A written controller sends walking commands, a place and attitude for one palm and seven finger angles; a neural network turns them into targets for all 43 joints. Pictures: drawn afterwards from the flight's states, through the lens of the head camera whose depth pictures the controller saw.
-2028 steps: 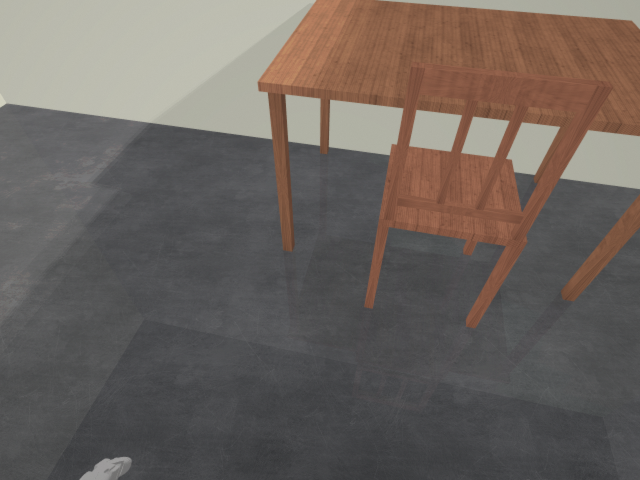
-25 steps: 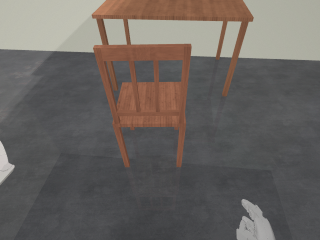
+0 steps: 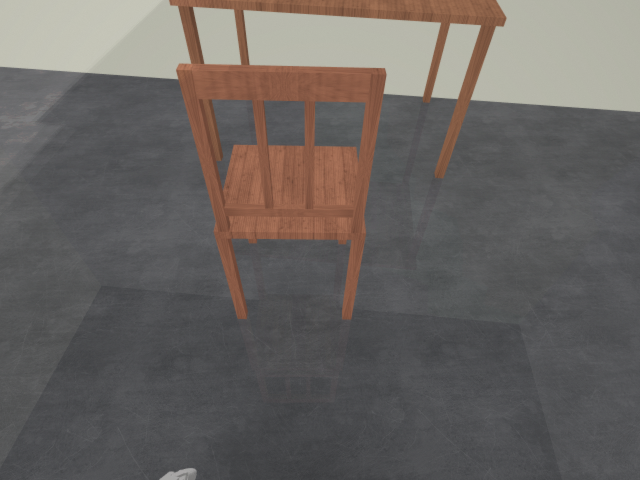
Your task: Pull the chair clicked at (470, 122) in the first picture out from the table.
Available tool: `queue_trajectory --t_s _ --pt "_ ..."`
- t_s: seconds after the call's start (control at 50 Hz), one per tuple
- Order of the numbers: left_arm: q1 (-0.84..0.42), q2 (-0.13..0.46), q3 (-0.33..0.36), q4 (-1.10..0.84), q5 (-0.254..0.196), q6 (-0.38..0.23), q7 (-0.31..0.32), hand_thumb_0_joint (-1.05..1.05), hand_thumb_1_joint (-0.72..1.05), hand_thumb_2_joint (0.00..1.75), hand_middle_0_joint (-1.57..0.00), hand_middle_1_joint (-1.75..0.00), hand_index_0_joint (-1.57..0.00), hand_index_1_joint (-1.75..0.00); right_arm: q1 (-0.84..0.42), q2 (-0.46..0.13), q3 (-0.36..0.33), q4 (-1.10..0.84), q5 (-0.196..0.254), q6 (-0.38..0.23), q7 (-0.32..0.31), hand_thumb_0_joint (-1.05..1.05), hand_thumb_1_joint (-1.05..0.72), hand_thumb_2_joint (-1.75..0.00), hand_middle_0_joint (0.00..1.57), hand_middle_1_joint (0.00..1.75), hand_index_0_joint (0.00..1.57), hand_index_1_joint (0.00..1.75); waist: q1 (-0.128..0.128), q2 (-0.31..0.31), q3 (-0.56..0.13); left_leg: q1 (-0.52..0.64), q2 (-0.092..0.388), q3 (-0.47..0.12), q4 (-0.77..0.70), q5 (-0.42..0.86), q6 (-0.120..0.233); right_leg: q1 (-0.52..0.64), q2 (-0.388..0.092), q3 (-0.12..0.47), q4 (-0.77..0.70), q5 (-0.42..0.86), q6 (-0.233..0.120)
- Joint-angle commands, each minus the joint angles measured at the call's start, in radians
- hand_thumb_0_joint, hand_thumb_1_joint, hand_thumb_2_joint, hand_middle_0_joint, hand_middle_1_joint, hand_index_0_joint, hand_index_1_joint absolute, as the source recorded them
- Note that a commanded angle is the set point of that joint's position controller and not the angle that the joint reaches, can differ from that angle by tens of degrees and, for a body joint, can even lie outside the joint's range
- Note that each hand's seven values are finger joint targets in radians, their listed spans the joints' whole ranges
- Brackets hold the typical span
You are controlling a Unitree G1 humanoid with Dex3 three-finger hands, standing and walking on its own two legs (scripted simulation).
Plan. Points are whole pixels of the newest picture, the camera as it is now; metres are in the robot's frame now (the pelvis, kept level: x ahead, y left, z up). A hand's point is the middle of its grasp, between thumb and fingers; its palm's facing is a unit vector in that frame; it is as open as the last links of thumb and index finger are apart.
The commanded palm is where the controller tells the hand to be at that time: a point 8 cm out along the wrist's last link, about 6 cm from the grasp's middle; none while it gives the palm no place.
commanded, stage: let the arm hang, fingers relaxed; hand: left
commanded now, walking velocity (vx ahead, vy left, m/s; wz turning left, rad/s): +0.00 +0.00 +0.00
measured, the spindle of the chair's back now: (264, 158) +0.76 +0.14 -0.06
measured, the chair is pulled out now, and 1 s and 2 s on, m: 0.65 0.65 0.65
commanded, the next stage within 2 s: look to check the result in 0.82 s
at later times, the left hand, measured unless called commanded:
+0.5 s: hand out of the picture +0.01 +0.17 -0.16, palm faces +0.04 -0.98 -0.21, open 7.4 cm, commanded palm none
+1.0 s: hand out of the picture +0.04 +0.16 -0.16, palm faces +0.03 -0.98 -0.18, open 7.4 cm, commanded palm none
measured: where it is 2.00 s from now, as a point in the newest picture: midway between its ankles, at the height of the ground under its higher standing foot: outside the picture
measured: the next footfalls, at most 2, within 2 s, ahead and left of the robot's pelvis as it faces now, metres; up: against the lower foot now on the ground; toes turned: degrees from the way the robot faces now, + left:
none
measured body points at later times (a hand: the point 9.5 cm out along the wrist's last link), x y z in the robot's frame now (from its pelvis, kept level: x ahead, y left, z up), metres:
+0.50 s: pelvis +0.02 -0.01 +0.01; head +0.03 -0.02 +0.46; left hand +0.01 +0.22 -0.14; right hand +0.01 -0.21 -0.15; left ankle +0.03 +0.11 -0.73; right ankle +0.06 -0.11 -0.73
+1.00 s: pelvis +0.05 +0.00 +0.01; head +0.06 -0.01 +0.46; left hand +0.04 +0.21 -0.15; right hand +0.02 -0.21 -0.15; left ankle +0.03 +0.11 -0.73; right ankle +0.06 -0.11 -0.73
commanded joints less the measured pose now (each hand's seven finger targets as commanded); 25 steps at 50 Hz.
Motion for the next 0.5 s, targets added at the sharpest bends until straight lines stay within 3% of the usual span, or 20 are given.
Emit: queue_trajectory --t_s 0.0,0.02,0.04,0.08,0.16,0.22,0.3,0.48 --pt "0.028 0.185 0.052 0.021 -0.011 -0.064 0.018 0.00 0.90 0.90 -0.20 -0.30 -0.20 -0.30 0.010 -0.108 -0.018 -0.026 0.001 -0.011 -0.019 0.00 -0.90 -0.90 0.20 0.30 0.20 0.30 0.047 0.193 -0.048 -0.050 0.104 -0.133 -0.203 -0.035 0.031 0.103 -0.056 0.127 -0.182 -0.089 -0.047" --pt "0.041 0.187 0.049 0.058 -0.011 -0.067 0.019 0.00 0.90 0.90 -0.20 -0.30 -0.20 -0.30 0.023 -0.109 -0.017 -0.017 0.005 -0.009 -0.023 0.00 -0.90 -0.90 0.20 0.30 0.20 0.30 0.049 0.190 -0.047 -0.054 0.112 -0.142 -0.214 -0.041 0.028 0.125 -0.050 0.124 -0.190 -0.063 -0.045" --pt "0.062 0.145 0.064 0.074 -0.008 -0.070 0.022 0.00 0.90 0.90 -0.20 -0.30 -0.20 -0.30 0.041 -0.092 -0.024 -0.008 -0.001 -0.010 -0.026 0.00 -0.90 -0.90 0.20 0.30 0.20 0.30 0.053 0.226 -0.082 -0.048 0.113 -0.134 -0.217 -0.052 0.029 0.156 -0.053 0.109 -0.195 -0.035 -0.046" --pt "0.063 0.151 0.053 0.122 -0.013 -0.073 0.022 0.00 0.90 0.90 -0.20 -0.30 -0.20 -0.30 0.064 -0.079 -0.022 0.017 0.003 -0.006 -0.027 0.00 -0.90 -0.90 0.20 0.30 0.20 0.30 0.052 0.231 -0.091 -0.043 0.108 -0.125 -0.217 -0.053 0.027 0.180 -0.057 0.107 -0.206 -0.017 -0.046" --pt "0.050 0.132 0.039 0.194 -0.016 -0.079 0.023 0.00 0.90 0.90 -0.20 -0.30 -0.20 -0.30 0.130 -0.061 -0.023 0.060 0.009 -0.002 -0.032 0.00 -0.90 -0.90 0.20 0.30 0.20 0.30 0.040 0.055 -0.053 -0.011 0.110 -0.109 -0.205 -0.020 0.025 0.153 -0.068 0.121 -0.258 -0.045 -0.046" --pt "0.054 0.124 0.035 0.236 -0.016 -0.077 0.025 0.00 0.90 0.90 -0.20 -0.30 -0.20 -0.30 0.168 -0.051 -0.021 0.090 0.008 0.002 -0.034 0.00 -0.90 -0.90 0.20 0.30 0.20 0.30 0.033 -0.009 0.002 0.002 0.111 -0.102 -0.212 -0.038 0.027 0.101 -0.065 0.128 -0.289 -0.119 -0.048" --pt "0.075 0.112 0.032 0.277 -0.017 -0.077 0.027 0.00 0.90 0.90 -0.20 -0.30 -0.20 -0.30 0.191 -0.037 -0.016 0.126 0.008 0.001 -0.034 0.00 -0.90 -0.90 0.20 0.30 0.20 0.30 0.032 -0.032 0.033 0.024 0.105 -0.085 -0.210 -0.026 0.028 0.068 -0.068 0.135 -0.301 -0.142 -0.044" --pt "0.104 0.091 0.030 0.328 -0.020 -0.084 0.034 0.00 0.90 0.90 -0.20 -0.30 -0.20 -0.30 0.202 -0.005 -0.006 0.180 0.011 -0.007 -0.040 0.00 -0.90 -0.90 0.20 0.30 0.20 0.30 0.037 -0.001 0.026 0.049 0.108 -0.071 -0.211 0.053 0.024 0.099 -0.065 0.130 -0.284 -0.053 -0.043"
